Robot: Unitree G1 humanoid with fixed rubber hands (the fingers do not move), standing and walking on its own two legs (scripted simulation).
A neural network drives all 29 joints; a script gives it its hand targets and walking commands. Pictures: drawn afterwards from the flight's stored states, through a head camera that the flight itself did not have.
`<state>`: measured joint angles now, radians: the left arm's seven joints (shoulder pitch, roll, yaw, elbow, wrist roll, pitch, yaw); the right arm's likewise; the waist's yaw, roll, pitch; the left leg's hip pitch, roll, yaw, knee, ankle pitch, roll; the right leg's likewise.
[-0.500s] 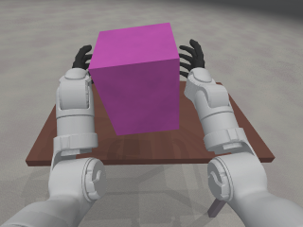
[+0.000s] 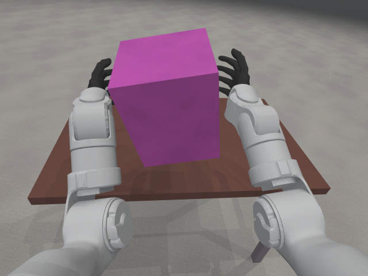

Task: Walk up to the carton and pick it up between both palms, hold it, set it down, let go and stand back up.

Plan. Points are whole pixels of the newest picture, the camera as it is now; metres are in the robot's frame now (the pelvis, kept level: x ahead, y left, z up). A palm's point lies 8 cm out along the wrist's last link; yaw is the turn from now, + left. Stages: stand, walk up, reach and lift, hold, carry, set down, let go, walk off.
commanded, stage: hold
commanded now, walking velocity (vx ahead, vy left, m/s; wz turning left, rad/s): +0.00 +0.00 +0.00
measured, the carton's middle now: (172, 102) +0.42 -0.02 +0.21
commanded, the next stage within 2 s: none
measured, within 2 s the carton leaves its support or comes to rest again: neither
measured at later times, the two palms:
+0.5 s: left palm (95, 93) +0.38 +0.14 +0.26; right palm (235, 88) +0.36 -0.13 +0.28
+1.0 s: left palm (97, 94) +0.38 +0.14 +0.25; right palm (235, 87) +0.37 -0.13 +0.28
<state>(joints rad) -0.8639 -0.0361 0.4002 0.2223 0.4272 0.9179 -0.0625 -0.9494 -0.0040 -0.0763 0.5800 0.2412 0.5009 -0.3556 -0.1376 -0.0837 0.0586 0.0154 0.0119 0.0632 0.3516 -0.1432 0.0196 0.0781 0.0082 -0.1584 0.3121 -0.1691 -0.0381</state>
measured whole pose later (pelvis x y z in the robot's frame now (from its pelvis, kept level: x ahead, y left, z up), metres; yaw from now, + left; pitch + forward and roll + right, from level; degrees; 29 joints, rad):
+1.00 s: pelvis +0.00 +0.01 +0.00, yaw +0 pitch -12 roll -1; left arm -0.87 -0.03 0.37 0.25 0.41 0.90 -0.05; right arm -0.95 -0.01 -0.09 0.59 0.23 0.48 -0.35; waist -0.13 -0.08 0.04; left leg 0.00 0.01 0.07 0.36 -0.15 0.03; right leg 0.07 0.01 -0.15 0.31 -0.17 -0.03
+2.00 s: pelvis +0.00 +0.00 +0.00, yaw +0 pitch -12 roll +0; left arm -0.88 -0.03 0.39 0.28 0.42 0.90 -0.06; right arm -0.96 0.00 -0.11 0.60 0.22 0.49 -0.35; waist -0.14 -0.09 0.04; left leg 0.01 0.01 0.07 0.34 -0.14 0.02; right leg 0.06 0.01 -0.15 0.31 -0.17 -0.04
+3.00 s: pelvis +0.00 +0.00 +0.00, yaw +0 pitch -12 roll +0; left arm -0.91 -0.02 0.40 0.33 0.41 0.88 -0.05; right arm -0.98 0.00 -0.14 0.63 0.20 0.47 -0.34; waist -0.14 -0.08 0.04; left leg -0.01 0.01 0.07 0.34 -0.13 0.03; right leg 0.05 0.01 -0.15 0.31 -0.16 -0.03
